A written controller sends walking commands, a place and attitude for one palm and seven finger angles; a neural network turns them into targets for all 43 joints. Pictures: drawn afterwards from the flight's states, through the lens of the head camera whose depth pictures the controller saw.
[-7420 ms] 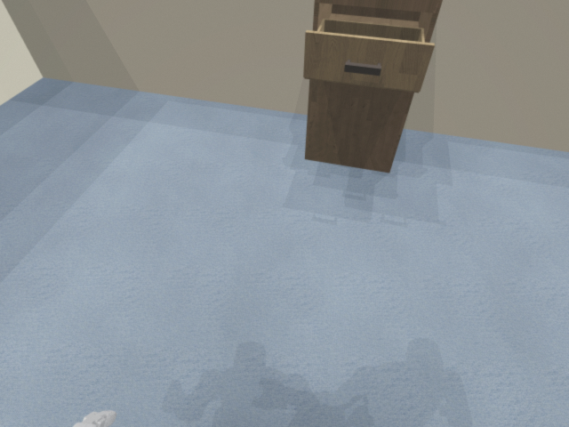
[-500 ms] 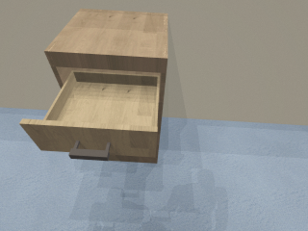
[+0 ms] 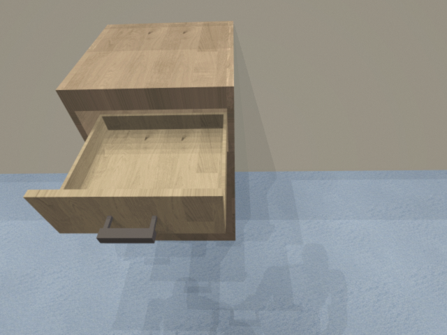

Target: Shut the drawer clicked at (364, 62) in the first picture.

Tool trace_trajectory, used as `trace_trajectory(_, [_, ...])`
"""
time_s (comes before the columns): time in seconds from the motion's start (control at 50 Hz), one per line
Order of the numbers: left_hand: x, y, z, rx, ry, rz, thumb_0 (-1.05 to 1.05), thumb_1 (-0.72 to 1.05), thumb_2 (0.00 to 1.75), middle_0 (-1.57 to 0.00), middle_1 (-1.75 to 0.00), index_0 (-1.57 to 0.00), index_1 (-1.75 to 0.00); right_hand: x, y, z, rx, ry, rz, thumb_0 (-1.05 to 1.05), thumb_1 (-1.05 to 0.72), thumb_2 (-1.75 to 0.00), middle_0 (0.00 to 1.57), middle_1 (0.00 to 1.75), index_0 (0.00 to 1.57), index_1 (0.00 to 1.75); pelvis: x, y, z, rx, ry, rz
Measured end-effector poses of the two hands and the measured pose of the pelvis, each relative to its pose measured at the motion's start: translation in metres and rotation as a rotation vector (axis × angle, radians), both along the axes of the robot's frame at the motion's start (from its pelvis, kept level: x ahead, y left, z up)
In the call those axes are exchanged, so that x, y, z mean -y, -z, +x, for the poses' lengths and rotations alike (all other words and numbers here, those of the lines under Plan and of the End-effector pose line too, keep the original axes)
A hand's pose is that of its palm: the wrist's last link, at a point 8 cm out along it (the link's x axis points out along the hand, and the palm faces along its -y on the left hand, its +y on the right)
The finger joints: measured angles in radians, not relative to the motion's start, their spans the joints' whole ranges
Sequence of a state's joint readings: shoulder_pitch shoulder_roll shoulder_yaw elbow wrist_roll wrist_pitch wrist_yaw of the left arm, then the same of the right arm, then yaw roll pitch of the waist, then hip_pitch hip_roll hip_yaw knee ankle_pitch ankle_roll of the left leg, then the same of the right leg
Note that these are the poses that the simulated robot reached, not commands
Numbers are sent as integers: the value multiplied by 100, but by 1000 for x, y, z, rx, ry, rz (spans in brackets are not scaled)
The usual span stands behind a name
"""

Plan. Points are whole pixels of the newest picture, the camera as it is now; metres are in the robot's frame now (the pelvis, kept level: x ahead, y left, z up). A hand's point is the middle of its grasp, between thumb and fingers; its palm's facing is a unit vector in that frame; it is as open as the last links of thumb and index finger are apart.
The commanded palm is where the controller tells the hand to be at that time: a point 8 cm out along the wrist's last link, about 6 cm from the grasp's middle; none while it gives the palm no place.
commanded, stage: look again from close up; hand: left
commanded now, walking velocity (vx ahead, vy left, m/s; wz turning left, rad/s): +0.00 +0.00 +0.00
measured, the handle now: (129, 227) +0.35 +0.24 -0.06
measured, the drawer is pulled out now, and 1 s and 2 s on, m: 0.30 0.30 0.30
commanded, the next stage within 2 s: shuffle to correct the standing spot in 0.02 s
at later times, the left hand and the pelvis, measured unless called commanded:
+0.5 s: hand out of the picture +0.01 +0.17 -0.18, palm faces +0.05 -0.98 -0.20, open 7.4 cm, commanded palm none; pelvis +0.03 +0.00 -0.01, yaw +0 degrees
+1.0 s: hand out of the picture +0.07 +0.19 -0.17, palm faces -0.01 -0.97 -0.24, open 7.4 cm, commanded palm none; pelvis +0.02 +0.00 -0.01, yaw -1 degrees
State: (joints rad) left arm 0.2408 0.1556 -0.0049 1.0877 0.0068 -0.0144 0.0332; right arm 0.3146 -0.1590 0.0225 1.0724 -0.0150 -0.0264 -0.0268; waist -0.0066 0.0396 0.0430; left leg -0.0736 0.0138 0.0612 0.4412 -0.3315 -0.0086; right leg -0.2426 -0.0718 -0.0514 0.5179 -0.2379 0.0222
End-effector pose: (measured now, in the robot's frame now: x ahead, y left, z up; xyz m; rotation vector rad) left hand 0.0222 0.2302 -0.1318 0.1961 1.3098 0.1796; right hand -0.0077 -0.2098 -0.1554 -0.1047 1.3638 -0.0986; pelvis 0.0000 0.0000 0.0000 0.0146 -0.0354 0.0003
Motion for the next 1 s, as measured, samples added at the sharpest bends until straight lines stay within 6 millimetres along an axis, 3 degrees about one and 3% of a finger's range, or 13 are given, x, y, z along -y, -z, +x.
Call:
trace_trajectory(0.28, [16, 7, -12, -44, -18, -25, 1, 92, 90, -20, -30, -20, -29, 22, -2, -4, -59, -18, -25, 1, -91, -90, 20, 30, 20, 30, 13, 2, 4, -8, -4, -5])
trace_trajectory(0.42, [15, 15, -21, -99, -52, -54, 1, 91, 90, -20, -30, -20, -29, 18, -3, -7, -103, -14, -41, 1, -91, -90, 20, 30, 20, 30, 6, 6, 20, -20, -5, -7])
trace_trajectory(0.56, [6, 22, -4, -91, -58, -47, 1, 91, 90, -20, -30, -20, -29, 4, 5, -1, -126, -2, -33, 1, -91, -90, 20, 30, 20, 30, -1, 14, 36, -14, -2, -9])
trace_trajectory(0.76, [-8, 12, 30, -38, -59, -14, 1, 92, 90, -20, -30, -20, -29, -15, 0, 39, -39, 7, -25, 1, -91, -90, 20, 30, 20, 30, -11, 5, 42, 2, 8, -4])
trace_trajectory(0.9, [-5, 6, 39, -7, -11, -7, 1, 92, 90, -20, -30, -20, -29, 1, -2, 40, -21, 15, -42, 2, -93, -90, 20, 30, 20, 30, -5, 2, 33, -9, 11, -1])
trace_trajectory(1.0, [-3, 8, 39, 24, 36, -2, 1, 91, 90, -20, -30, -20, -29, 22, -5, 45, 40, 26, -71, 2, -92, -90, 20, 30, 20, 30, 2, 5, 22, -27, 12, -4])
